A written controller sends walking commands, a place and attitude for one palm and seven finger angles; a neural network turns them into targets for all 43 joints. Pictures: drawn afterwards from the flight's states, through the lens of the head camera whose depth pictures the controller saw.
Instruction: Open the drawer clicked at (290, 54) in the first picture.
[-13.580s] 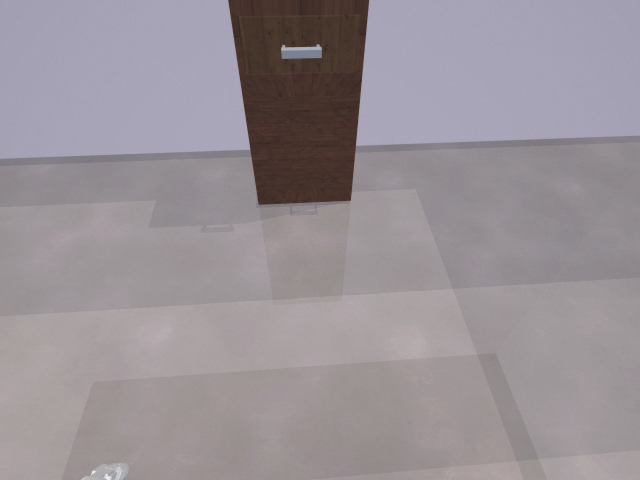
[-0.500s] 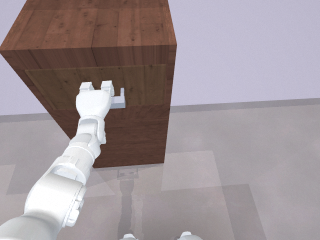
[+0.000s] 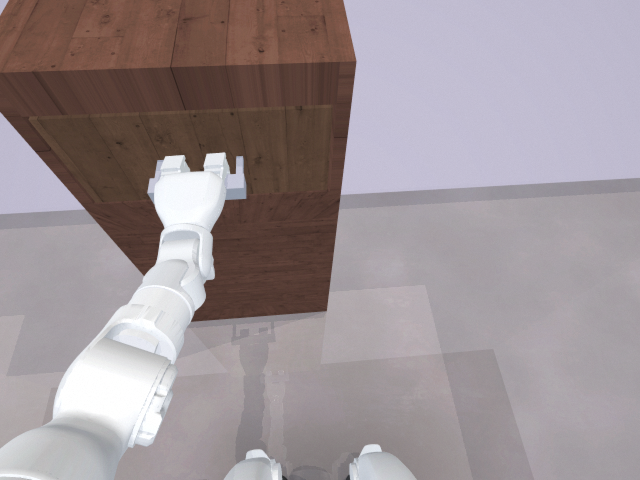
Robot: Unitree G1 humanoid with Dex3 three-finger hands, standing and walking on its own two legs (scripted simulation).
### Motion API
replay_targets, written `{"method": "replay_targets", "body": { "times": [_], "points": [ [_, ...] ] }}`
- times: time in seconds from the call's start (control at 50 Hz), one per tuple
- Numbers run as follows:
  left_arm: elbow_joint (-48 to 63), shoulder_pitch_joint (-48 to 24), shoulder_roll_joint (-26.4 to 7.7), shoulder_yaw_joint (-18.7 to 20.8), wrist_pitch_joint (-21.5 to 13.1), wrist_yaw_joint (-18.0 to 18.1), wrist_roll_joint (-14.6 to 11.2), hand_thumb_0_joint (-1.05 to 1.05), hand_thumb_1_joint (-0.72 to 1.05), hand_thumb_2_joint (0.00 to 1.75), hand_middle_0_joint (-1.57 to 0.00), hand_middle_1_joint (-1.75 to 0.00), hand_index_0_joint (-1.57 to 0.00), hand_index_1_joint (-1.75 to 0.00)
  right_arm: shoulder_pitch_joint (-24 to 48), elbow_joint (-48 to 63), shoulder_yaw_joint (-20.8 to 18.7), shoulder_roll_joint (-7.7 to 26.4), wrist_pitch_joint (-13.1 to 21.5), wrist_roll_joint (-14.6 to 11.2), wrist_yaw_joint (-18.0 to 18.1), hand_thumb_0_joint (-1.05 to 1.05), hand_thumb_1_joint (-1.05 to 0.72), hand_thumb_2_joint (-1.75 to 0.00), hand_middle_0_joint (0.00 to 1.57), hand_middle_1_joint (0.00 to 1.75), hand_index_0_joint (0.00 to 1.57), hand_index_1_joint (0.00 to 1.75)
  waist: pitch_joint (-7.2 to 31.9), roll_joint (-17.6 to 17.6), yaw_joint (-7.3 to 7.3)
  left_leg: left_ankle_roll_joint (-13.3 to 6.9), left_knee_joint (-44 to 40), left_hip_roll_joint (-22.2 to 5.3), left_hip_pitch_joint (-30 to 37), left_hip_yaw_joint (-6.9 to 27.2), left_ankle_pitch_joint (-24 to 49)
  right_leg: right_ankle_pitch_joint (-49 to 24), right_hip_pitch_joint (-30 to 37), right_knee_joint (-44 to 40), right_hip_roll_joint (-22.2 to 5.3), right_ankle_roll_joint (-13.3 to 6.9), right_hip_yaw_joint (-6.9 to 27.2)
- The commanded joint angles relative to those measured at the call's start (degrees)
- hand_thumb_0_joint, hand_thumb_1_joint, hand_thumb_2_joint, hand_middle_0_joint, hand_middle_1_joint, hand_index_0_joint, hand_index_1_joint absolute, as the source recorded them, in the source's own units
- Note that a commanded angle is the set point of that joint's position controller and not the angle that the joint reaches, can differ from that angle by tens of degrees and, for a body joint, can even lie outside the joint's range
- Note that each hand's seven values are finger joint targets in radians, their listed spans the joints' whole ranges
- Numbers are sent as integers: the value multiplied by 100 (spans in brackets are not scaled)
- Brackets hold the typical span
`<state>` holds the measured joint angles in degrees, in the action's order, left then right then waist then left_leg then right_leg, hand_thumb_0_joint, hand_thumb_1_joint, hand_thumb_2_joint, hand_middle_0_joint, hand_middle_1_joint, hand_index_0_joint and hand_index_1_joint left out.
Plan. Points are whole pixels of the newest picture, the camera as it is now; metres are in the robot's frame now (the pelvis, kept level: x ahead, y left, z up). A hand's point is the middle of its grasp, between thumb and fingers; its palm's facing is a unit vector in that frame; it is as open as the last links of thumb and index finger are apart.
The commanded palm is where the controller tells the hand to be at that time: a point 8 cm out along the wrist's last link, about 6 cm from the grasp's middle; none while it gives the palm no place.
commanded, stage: lower the fingers behind the handle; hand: left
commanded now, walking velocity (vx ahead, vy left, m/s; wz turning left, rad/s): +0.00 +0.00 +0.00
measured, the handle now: (199, 176) +0.54 +0.15 +0.01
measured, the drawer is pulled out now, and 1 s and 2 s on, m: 0.00 0.00 0.11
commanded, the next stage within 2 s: close the thumb around the handle in 0.12 s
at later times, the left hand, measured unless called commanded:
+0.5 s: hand (202, 217) +0.47 +0.14 -0.01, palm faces -0.03 -0.03 -1.00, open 11.6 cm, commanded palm +0.45 +0.14 +0.04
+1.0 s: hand (201, 218) +0.47 +0.14 -0.01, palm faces -0.03 -0.04 -1.00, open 6.4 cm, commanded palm +0.44 +0.14 +0.04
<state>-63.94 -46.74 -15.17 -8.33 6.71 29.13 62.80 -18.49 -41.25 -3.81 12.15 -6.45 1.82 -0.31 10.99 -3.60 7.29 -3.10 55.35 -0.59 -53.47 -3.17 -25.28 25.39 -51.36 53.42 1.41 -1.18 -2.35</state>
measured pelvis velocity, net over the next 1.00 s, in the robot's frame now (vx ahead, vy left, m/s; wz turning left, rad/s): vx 0.01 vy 0.00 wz -0.01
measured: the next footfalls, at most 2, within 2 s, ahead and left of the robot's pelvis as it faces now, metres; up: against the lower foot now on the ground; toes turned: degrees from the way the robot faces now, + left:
none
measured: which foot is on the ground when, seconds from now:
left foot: down 0.00-1.00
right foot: down 0.00-1.00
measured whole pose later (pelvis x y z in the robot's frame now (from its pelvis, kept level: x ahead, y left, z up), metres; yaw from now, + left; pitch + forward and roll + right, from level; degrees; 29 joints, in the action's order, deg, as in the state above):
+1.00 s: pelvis +0.01 +0.00 +0.01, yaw -1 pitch +23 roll -1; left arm -61.3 -43.0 -15.7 -7.1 5.3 28.5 63.0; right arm -18.7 -41.1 -4.2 12.3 -6.8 1.7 -0.3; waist 11.1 -3.5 7.0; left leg -2.7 52.9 -0.9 -50.4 -3.6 -25.2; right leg 25.2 -48.7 51.1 1.9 -1.4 -1.7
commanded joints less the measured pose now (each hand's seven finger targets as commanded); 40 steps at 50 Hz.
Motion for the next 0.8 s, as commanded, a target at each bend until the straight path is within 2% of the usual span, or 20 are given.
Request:
{"method": "replay_targets", "body": {
  "times": [0.0, 0.02, 0.08, 0.1, 0.16, 0.2, 0.24, 0.3, 0.32, 0.36, 0.46, 0.5, 0.54, 0.58, 0.62, 0.64, 0.66, 0.7, 0.74, 0.78],
  "points": [
    [1100, -2413, -672, 107, 15, 123, -8, 0, -50, 30, -30, -120, -30, -120, -730, 338, -278, 898, 91, 21, 47, 0, -90, -90, 20, 30, 20, 30, 2552, 99, 162, 79, -477, 35, 2328, 423, 2650, -2265, 984, -618, 203, -112, 60],
    [1075, -2253, -742, 181, 8, 107, -14, 0, -50, 30, -30, -120, -30, -120, -748, 342, -282, 899, 82, 17, 46, 0, -90, -90, 20, 30, 20, 30, 2601, 64, 119, 75, -484, 36, 2367, 388, 2669, -2318, 1057, -635, 205, -106, 67],
    [932, -2147, -777, 173, -10, 67, -17, 0, -50, 30, -30, -120, -30, -120, -732, 341, -255, 894, 81, -1, 73, 0, -90, -90, 20, 30, 20, 30, 2241, 320, 156, 37, -542, 77, 2026, 316, 2356, -2303, 1189, -734, 194, -88, 108],
    [1003, -2118, -975, 344, -62, 67, -26, 0, -50, 30, -30, -120, -30, -120, -726, 336, -250, 905, 91, 0, 82, 0, -90, -90, 20, 30, 20, 30, 2298, 321, 93, 35, -548, 84, 1999, 305, 2409, -2399, 1310, -724, 184, -94, 134],
    [1038, -1992, -885, 246, -127, 71, 57, 0, -50, 30, -30, -120, -30, -120, -717, 362, -256, 884, 102, -9, 82, 0, -90, -90, 20, 30, 20, 30, 2281, 151, 55, 56, -555, 89, 2047, 294, 2454, -2375, 1224, -710, 183, -111, 124],
    [1049, -2093, -698, 142, -163, 93, 46, 0, -50, 30, -30, -120, -30, -120, -714, 336, -277, 868, 122, 1, 59, 0, -90, -90, 20, 30, 20, 30, 2187, 158, 129, 59, -545, 65, 2130, 326, 2490, -2320, 1082, -713, 193, -117, 99],
    [1064, -2014, -952, 334, -176, 133, 42, 0, -39, 35, -31, -121, -31, -121, -731, 347, -271, 895, 127, 0, 58, 0, -90, -90, 20, 30, 20, 30, 2334, 168, 68, 49, -532, 82, 2073, 292, 2420, -2332, 1192, -706, 189, -108, 123],
    [989, -2160, -762, 172, -115, 153, 37, 0, -22, 42, -32, -123, -32, -123, -715, 327, -273, 878, 131, 4, 49, 0, -90, -90, 20, 30, 20, 30, 2207, 166, 148, 49, -528, 92, 2027, 295, 2414, -2354, 1137, -719, 189, -108, 127],
    [1061, -2131, -974, 340, -117, 179, 50, 0, -16, 44, -32, -124, -32, -124, -742, 330, -279, 907, 128, -1, 54, 0, -90, -90, 20, 30, 20, 30, 2362, 157, 96, 49, -512, 91, 2059, 290, 2459, -2397, 1205, -682, 183, -103, 133],
    [1010, -2022, -948, 317, -61, 174, 58, 0, -5, 49, -33, -125, -33, -125, -712, 348, -278, 890, 102, -1, 55, 0, -90, -90, 20, 30, 20, 30, 2393, 94, 67, 59, -515, 106, 2087, 269, 2505, -2462, 1253, -694, 187, -108, 133],
    [913, -2206, -965, 272, 22, 135, 10, 0, 23, 61, -35, -128, -35, -128, -707, 343, -256, 908, 95, -19, 75, 0, -90, -90, 20, 30, 20, 30, 2224, 210, 153, 37, -533, 118, 1962, 250, 2356, -2415, 1262, -742, 181, -83, 151],
    [988, -2097, -1091, 394, 7, 102, 7, 0, 34, 66, -36, -129, -36, -129, -684, 376, -253, 919, 83, -9, 96, 0, -90, -90, 20, 30, 20, 30, 2458, 190, 72, 47, -524, 120, 2056, 272, 2554, -2587, 1391, -692, 176, -95, 164],
    [1105, -2004, -938, 298, -52, 65, 30, 0, 45, 71, -37, -130, -37, -130, -714, 388, -272, 887, 83, -2, 87, 0, -90, -90, 20, 30, 20, 30, 2565, 21, 50, 66, -498, 93, 2259, 273, 2771, -2682, 1325, -662, 180, -102, 133],
    [1009, -1803, -813, 225, -76, 34, 14, 0, 56, 76, -38, -131, -38, -131, -686, 405, -269, 876, 72, -16, 82, 0, -90, -90, 20, 30, 20, 30, 2325, 188, 58, 63, -519, 96, 2140, 257, 2663, -2631, 1326, -712, 188, -94, 130],
    [992, -1864, -762, 178, -113, 28, 6, 0, 68, 80, -38, -133, -38, -133, -687, 406, -266, 882, 85, -13, 80, 0, -90, -90, 20, 30, 20, 30, 2280, 194, 97, 52, -506, 94, 2100, 265, 2596, -2572, 1251, -711, 189, -88, 139],
    [1055, -1948, -827, 220, -143, 32, 12, 0, 73, 83, -39, -133, -39, -133, -701, 391, -269, 887, 96, -17, 81, 0, -90, -90, 20, 30, 20, 30, 2258, 246, 105, 49, -522, 87, 2072, 265, 2537, -2541, 1268, -715, 181, -86, 135],
    [1036, -1818, -979, 349, -148, 41, 32, 0, 79, 85, -39, -134, -39, -134, -691, 407, -269, 894, 95, -18, 85, 0, -90, -90, 20, 30, 20, 30, 2322, 204, 25, 55, -526, 101, 2067, 262, 2548, -2536, 1318, -700, 182, -96, 145],
    [1166, -1889, -895, 308, -174, 57, 26, 0, 90, 90, -40, -135, -40, -135, -685, 401, -279, 880, 102, 0, 71, 0, -90, -90, 20, 30, 20, 30, 2437, 101, 35, 61, -502, 91, 2175, 270, 2709, -2655, 1313, -675, 182, -104, 143],
    [1095, -1679, -919, 351, -160, 62, 15, 0, 90, 90, -40, -135, -40, -135, -698, 409, -277, 881, 92, -1, 63, 0, -90, -90, 20, 30, 20, 30, 2420, 192, 5, 59, -502, 96, 2132, 245, 2715, -2719, 1395, -689, 186, -94, 142],
    [1070, -1801, -963, 334, -146, 70, 12, 0, 90, 90, -40, -135, -40, -135, -687, 397, -263, 887, 88, -18, 68, 0, -90, -90, 20, 30, 20, 30, 2256, 265, 46, 53, -541, 110, 1953, 234, 2506, -2633, 1418, -722, 174, -84, 157]
  ]
}}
